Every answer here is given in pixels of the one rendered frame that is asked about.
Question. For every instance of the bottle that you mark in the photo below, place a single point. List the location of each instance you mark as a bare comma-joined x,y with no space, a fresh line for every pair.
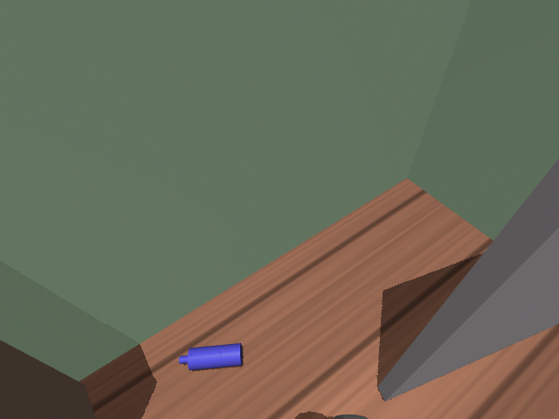
213,356

